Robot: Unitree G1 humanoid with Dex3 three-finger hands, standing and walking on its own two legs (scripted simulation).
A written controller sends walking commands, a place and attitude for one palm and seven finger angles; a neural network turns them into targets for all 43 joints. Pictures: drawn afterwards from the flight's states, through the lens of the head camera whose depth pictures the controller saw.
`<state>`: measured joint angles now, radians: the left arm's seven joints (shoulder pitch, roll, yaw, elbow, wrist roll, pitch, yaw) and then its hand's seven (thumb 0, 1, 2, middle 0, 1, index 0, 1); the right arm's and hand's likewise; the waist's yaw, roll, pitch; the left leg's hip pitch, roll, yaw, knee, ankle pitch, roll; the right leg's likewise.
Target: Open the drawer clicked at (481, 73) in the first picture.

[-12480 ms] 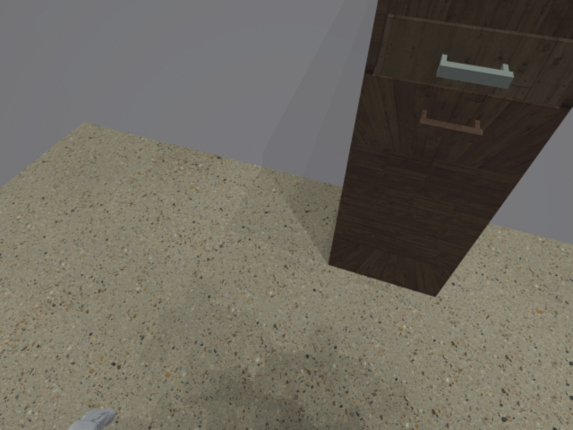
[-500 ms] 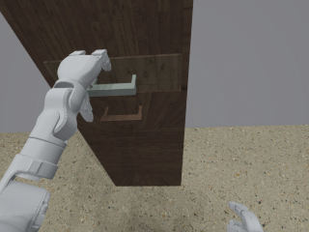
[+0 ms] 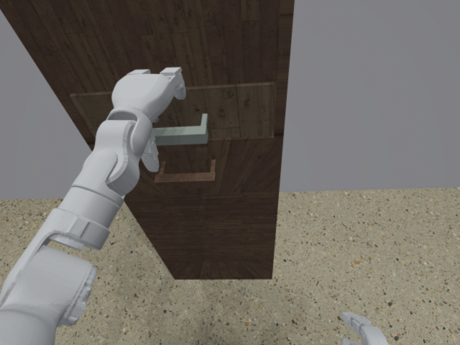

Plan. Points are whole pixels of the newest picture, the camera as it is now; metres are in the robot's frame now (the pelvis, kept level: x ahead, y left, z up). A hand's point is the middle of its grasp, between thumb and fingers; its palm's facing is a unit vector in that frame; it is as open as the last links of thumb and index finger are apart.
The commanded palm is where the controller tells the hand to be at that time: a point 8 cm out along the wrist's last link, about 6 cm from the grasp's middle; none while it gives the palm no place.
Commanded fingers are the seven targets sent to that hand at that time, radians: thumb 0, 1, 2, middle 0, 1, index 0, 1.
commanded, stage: move the hooked fingers above the handle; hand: left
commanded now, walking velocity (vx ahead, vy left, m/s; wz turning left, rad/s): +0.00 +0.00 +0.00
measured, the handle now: (173, 128) +0.47 +0.15 +0.13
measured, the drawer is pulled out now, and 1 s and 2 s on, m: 0.00 0.00 0.00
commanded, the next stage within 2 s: lower the fingers behind the handle in 0.86 s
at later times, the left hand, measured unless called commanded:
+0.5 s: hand (158, 115) +0.43 +0.15 +0.20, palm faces +0.08 -0.01 -1.00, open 13.9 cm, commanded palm +0.39 +0.17 +0.26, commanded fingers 0.00 -0.50 0.30 -0.30 -1.20 -0.30 -1.20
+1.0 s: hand (151, 117) +0.43 +0.16 +0.20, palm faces +0.07 +0.00 -1.00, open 13.9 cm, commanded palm +0.39 +0.17 +0.26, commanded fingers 0.00 -0.50 0.30 -0.30 -1.20 -0.30 -1.20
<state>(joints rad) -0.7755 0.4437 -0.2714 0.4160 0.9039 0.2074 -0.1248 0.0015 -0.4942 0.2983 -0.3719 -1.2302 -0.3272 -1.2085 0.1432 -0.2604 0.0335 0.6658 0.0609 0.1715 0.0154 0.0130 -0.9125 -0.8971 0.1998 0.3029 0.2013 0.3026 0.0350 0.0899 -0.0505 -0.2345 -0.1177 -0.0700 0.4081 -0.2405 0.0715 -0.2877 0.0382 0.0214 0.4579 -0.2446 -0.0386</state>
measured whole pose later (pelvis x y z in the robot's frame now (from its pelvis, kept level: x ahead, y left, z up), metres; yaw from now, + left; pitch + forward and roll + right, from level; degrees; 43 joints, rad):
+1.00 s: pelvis +0.00 -0.02 +0.00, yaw +0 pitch +4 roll +1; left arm -0.76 0.50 -0.22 0.41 0.90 0.21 -0.16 0.00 -0.50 0.30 -0.32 -1.20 -0.32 -1.20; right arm 0.10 -0.27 0.04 0.65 0.07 0.17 -0.01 0.01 -0.91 -0.90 0.20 0.30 0.20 0.30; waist 0.03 0.09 -0.05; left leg -0.24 -0.09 -0.07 0.42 -0.25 0.05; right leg -0.29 0.06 0.02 0.46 -0.24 -0.06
